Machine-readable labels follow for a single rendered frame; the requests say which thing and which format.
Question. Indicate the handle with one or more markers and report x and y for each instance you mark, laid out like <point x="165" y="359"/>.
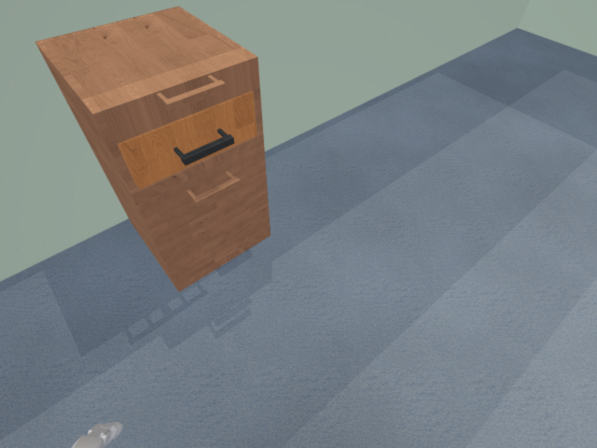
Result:
<point x="206" y="150"/>
<point x="195" y="96"/>
<point x="217" y="191"/>

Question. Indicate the cabinet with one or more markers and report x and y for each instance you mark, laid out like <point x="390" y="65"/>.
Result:
<point x="115" y="78"/>

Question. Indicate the drawer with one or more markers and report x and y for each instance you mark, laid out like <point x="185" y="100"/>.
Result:
<point x="150" y="156"/>

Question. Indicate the robot left hand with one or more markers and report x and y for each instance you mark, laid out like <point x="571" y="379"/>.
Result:
<point x="99" y="436"/>

